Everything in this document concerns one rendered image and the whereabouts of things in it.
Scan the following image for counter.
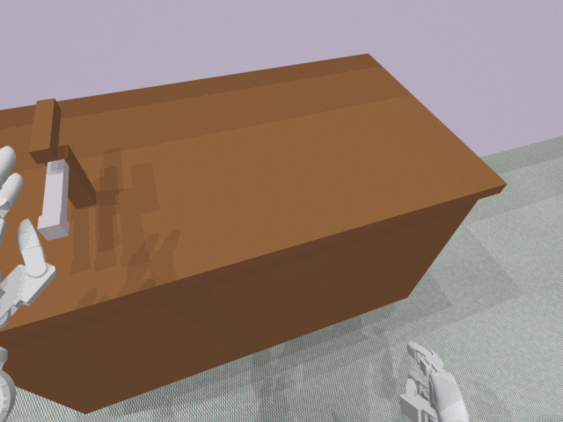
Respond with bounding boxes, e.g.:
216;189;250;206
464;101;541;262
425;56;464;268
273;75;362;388
0;54;507;414

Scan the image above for tap lever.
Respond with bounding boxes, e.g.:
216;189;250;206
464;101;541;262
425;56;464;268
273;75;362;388
37;159;69;241

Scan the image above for robot right hand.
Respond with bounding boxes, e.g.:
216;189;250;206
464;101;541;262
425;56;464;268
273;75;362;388
400;341;470;422

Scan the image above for robot left hand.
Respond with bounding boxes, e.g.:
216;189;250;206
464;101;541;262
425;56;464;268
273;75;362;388
0;146;56;329

